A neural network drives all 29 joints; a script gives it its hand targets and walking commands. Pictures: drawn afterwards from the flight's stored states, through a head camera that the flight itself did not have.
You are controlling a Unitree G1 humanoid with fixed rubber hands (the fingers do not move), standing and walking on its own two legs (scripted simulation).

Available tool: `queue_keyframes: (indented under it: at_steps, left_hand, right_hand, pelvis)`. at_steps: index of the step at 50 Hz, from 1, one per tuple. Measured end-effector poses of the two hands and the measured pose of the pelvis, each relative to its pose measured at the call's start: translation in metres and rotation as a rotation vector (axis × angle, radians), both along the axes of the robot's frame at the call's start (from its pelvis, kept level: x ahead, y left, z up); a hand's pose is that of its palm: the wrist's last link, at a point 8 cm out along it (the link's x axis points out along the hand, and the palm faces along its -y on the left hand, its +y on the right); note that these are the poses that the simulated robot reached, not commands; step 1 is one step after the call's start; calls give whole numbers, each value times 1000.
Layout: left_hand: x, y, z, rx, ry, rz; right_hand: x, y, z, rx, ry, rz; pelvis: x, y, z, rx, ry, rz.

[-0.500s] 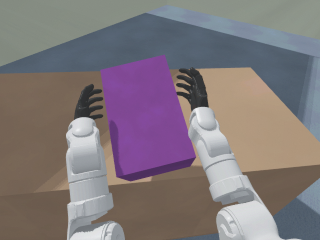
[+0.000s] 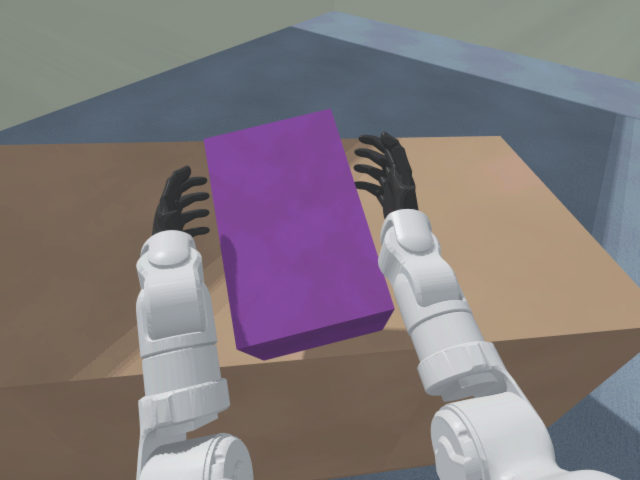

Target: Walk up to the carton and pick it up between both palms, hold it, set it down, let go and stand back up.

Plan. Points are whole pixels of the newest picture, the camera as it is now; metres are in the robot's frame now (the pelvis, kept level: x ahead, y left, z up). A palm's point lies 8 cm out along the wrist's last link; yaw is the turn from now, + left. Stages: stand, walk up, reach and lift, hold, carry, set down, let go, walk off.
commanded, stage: hold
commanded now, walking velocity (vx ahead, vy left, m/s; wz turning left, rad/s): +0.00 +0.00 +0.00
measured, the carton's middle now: (296, 238) +0.40 +0.00 +0.10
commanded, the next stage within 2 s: none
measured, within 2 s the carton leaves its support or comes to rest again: neither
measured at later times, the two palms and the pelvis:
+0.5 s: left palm (177, 232) +0.35 +0.14 +0.17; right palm (401, 202) +0.36 -0.12 +0.19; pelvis +0.01 +0.00 +0.00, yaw +0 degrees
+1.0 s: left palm (173, 232) +0.35 +0.15 +0.17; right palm (396, 200) +0.36 -0.11 +0.19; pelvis +0.00 +0.00 +0.00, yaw +0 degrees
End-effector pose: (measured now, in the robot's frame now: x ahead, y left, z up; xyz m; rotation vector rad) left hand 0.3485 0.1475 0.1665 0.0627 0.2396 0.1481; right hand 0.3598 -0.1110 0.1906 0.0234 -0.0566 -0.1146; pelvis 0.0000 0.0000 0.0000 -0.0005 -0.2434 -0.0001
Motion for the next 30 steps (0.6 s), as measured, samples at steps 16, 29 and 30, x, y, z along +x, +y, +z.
queue_keyframes:
  at_steps: [16,29,30]
  left_hand:
    - [2,-3,1,14,-10,-6]
    - [-1,-2,0,6,-8,-4]
    - [-2,-1,1,7,-12,-1]
  right_hand:
    - [1,-4,0,7,-9,-2]
    - [-2,-2,-2,12,-7,-2]
    - [-2,-2,-2,13,-11,0]
  pelvis:
    - [6,-1,0,-1,-2,5]
    - [5,-3,0,0,-12,-1]
    - [4,-3,0,0,-10,0]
